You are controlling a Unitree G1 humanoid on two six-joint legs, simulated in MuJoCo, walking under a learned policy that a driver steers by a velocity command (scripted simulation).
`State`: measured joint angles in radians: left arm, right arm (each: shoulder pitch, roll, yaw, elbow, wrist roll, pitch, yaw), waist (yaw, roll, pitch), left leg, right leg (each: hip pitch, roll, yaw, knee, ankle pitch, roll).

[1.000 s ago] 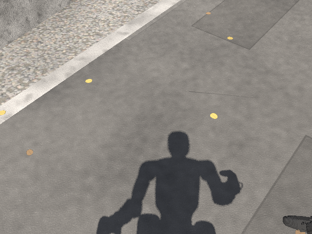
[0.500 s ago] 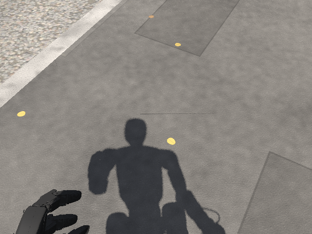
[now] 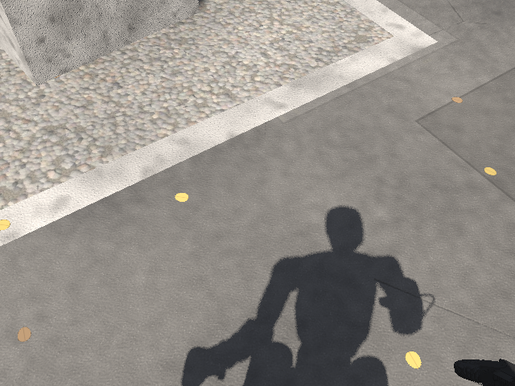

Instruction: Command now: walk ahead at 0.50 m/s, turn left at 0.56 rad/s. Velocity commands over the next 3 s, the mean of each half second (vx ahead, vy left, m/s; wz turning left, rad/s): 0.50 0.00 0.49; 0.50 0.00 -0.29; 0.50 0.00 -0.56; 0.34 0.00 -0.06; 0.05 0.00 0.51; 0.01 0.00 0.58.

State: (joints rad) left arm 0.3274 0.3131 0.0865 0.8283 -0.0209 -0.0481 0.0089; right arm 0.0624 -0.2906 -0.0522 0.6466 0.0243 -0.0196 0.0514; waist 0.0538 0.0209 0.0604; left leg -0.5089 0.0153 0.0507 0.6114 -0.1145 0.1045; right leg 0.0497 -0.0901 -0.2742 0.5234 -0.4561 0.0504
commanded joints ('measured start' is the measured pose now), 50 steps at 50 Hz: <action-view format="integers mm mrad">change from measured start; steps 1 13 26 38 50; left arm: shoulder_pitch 31 -269 84 -12 129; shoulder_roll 18 49 227 147 99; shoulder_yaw -21 -23 41 12 -10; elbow -156 -206 -110 -115 -142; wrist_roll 33 36 23 -2 -26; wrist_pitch -40 -50 -76 -30 -8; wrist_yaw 2 -8 -50 -5 10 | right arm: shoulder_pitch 316 219 447 18 276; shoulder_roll -355 -174 -54 -42 -167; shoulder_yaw -110 -57 -5 7 -56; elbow -7 -1 41 -51 1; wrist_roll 6 -6 -8 -33 -25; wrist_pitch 0 -41 -41 -83 -84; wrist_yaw -26 -62 -65 -45 -42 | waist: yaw -95 -88 -8 -6 -117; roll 274 33 -333 -108 201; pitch -379 -57 -390 -51 -236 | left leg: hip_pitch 882 280 -110 -8 764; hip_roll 305 80 -119 8 386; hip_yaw -845 -301 -188 -103 -770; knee -244 -381 593 44 -331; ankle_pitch -264 146 -445 37 -452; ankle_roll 329 144 -83 -159 113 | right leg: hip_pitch -736 -634 296 -263 -827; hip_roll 140 28 -270 -37 89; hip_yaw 211 328 1019 558 447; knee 840 216 -191 -327 672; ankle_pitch -157 447 162 440 -101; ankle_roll -6 29 -380 -279 -76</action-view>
